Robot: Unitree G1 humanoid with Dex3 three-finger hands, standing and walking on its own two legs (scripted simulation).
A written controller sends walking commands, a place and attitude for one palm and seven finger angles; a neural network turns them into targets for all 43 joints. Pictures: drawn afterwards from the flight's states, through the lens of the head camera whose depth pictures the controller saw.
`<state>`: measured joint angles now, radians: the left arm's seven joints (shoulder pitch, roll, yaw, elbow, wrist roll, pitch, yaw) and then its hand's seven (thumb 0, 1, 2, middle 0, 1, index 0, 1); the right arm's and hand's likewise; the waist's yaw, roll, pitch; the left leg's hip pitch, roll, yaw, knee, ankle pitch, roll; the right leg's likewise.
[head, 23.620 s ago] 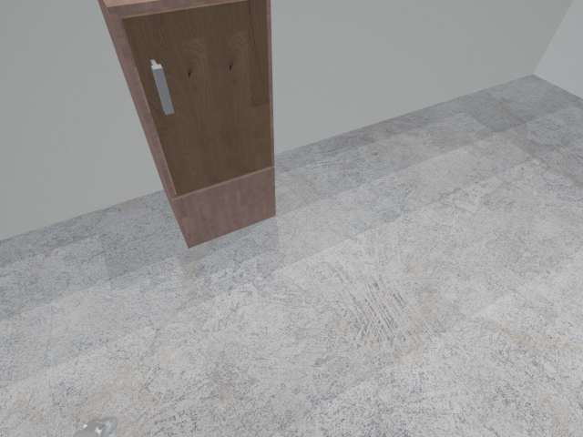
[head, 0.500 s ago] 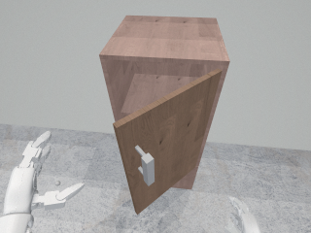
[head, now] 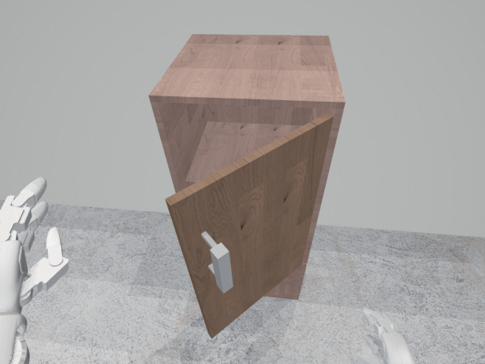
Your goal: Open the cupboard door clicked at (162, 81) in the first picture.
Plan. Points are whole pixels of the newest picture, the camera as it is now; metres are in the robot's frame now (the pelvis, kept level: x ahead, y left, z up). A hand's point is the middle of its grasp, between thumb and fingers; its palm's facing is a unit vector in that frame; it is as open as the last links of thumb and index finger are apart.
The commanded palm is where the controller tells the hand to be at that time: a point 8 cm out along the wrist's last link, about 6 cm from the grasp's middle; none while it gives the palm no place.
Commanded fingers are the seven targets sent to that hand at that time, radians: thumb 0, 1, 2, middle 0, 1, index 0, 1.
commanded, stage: draw the hand back to the body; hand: left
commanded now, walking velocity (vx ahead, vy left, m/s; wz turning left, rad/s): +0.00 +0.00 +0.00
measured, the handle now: (215, 261) +0.31 +0.10 -0.02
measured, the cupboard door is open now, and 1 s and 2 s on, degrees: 45 45 45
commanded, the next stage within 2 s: step back with the hand held close in 0.18 s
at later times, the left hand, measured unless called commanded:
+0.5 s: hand (78, 268) +0.18 +0.23 +0.15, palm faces +0.39 -0.79 -0.48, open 7.4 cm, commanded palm +0.12 +0.27 +0.17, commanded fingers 0.00 0.90 0.90 -0.20 -0.30 -0.20 -0.30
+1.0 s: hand (2, 320) +0.11 +0.29 +0.15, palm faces +0.39 -0.76 -0.52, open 7.4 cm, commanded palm +0.05 +0.33 +0.17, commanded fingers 0.00 0.90 0.90 -0.20 -0.30 -0.20 -0.30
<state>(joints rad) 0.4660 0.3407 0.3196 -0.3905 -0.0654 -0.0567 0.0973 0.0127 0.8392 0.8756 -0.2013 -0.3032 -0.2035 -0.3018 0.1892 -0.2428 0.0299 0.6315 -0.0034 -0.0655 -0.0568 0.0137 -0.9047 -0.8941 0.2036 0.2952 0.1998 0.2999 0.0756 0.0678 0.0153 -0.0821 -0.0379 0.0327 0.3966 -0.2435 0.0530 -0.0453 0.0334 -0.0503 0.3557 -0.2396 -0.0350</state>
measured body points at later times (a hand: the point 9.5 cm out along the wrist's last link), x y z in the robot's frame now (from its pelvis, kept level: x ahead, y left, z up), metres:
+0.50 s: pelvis -0.02 -0.02 +0.00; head -0.02 -0.05 +0.45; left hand +0.15 +0.27 +0.18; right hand +0.16 -0.26 -0.09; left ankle -0.01 +0.08 -0.74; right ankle -0.02 -0.10 -0.74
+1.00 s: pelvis -0.09 +0.02 -0.01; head -0.07 +0.04 +0.44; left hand +0.09 +0.33 +0.18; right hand +0.08 -0.22 -0.09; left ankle -0.01 +0.08 -0.74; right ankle -0.06 -0.10 -0.73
